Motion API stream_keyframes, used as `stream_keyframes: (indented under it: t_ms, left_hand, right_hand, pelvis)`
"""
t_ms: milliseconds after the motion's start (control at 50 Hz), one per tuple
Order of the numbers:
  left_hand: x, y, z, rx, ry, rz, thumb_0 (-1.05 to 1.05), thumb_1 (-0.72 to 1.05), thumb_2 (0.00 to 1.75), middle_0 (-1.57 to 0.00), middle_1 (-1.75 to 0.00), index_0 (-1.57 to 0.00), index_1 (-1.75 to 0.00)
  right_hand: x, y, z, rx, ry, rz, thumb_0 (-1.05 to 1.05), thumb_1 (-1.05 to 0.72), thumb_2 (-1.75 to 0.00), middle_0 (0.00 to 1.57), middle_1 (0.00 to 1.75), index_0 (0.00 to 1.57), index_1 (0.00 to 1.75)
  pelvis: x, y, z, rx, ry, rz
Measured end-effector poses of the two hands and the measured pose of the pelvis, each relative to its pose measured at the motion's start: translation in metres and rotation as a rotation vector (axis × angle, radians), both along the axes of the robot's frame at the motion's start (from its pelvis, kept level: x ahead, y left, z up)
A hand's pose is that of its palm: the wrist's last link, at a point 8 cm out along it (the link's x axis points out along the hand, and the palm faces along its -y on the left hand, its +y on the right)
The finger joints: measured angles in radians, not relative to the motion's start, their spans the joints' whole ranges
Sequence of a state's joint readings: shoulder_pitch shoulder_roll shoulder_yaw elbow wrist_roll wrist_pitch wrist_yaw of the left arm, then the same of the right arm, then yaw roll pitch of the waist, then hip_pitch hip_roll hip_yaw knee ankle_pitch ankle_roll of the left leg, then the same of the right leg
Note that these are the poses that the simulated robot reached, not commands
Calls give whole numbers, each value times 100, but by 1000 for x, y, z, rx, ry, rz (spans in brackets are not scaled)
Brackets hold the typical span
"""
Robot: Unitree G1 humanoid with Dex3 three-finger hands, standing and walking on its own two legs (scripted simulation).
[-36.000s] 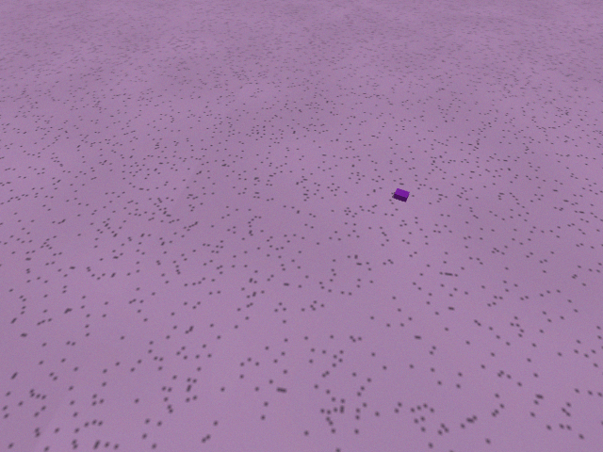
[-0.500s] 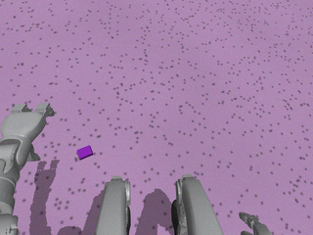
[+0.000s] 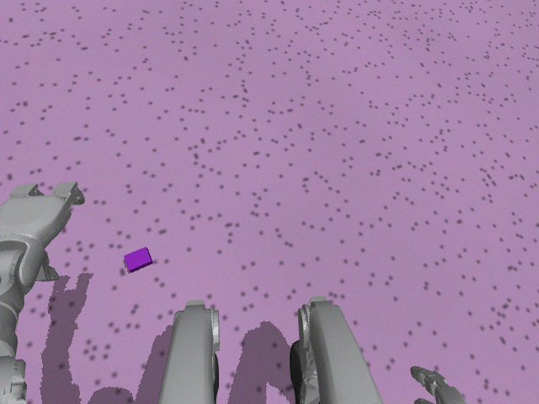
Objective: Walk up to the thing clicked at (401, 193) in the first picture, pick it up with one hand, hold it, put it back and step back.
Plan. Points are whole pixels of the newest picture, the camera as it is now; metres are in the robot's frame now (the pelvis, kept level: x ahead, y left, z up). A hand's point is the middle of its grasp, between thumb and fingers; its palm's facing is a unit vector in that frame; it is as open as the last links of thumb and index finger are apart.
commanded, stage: approach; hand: left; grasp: from above
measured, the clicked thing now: (138, 259) +0.44 +0.31 -0.54
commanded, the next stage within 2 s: rest palm in 0.84 s
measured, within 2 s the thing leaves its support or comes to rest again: neither
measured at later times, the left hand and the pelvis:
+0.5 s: hand (124, 254) +0.41 +0.30 -0.35, palm faces -0.45 -0.05 -0.89, open 12.6 cm; pelvis -0.03 -0.01 -0.18, yaw -3 degrees
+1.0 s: hand (138, 246) +0.46 +0.30 -0.47, palm faces -0.39 -0.09 -0.92, open 12.7 cm; pelvis -0.01 -0.01 -0.26, yaw -8 degrees
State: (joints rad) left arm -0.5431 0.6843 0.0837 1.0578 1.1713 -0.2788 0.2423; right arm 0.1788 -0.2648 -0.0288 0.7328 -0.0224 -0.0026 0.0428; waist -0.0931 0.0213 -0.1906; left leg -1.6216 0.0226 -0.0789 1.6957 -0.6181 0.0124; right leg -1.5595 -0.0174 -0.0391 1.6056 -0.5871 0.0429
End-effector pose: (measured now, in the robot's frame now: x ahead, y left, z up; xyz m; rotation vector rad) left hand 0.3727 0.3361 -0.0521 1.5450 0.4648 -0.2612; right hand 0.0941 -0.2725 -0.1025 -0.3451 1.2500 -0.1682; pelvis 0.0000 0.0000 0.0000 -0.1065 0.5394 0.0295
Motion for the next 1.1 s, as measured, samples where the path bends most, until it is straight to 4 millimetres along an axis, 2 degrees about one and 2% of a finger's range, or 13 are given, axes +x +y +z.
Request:
stream_keyframes:
  t_ms: [80,180,340,460,580,700,820,900,1020,1100]
  left_hand:
    - [7,-3,-36,3,18,-13,0,-37,84,-19,-95,-20,-93]
    - [14,-13,-94,-16,36,-45,0,-35,82,-21,-95,-22,-93]
    - [28,-31,-178,-51,-5,-74,0,-29,78,-27,-90,-28,-88]
    - [38,-39,-230,-49,-2,-50,0,-27,77,-30,-86,-31,-85]
    - [53,-42,-272,-46,17,-19,0,-27,77,-31,-85,-32,-83]
    - [69,-46,-311,-67,31,-9,0,-27,77,-30,-85,-31,-84]
    - [79,-49,-347,-82,34,-16,0,-27,77,-30,-85,-31,-83]
    - [85,-47,-362,-82,9,-11,0,-27,77,-30,-84,-31,-82]
    - [90,-32,-363,-53,-66,43,0,-29,78,-30,-81,-30,-80]
    - [85,-17,-357,-36,-37,88,0,-32,81,-28,-80,-27,-80]
  right_hand:
    - [-1,-5,-22,-12,16,22,0,-90,-90,20,30,20,30]
    - [-10,-10,-59,-18,55,48,0,-90,-90,20,30,20,30]
    - [-36,-9,-125,-9,133,58,0,-90,-90,20,30,20,30]
    - [-59,-5,-165,8,183,54,0,-90,-90,20,30,20,30]
    - [-83,-6,-193,14,235,61,0,-90,-90,20,30,20,30]
    - [-99,-9,-206,-11,290,75,0,-90,-90,20,30,20,30]
    - [-104,-10,-208,-48,333,111,0,-90,-90,20,30,20,30]
    - [-102,-9,-207,-59,352,137,0,-90,-90,20,30,20,30]
    - [-89,-8,-209,-50,337,154,0,-90,-90,20,30,20,30]
    - [-77,-8,-215,-35,309,174,0,-90,-90,20,30,20,30]
  pelvis:
    - [-5,0,-23,-8,32,-5]
    - [-13,-1,-60,-16,69,-14]
    - [-24,-4,-125,-25,84,-21]
    - [-29,-7,-166,-25,79,-29]
    - [-29,-9,-201,-29,64,-40]
    - [-26,-9,-229,-46,36,-58]
    - [-20,-8,-247,-65,6,-76]
    - [-16,-6,-253,-80,-3,-85]
    - [-10,-5,-257,-91,-4,-91]
    - [-9,-3,-258,-100,0,-87]
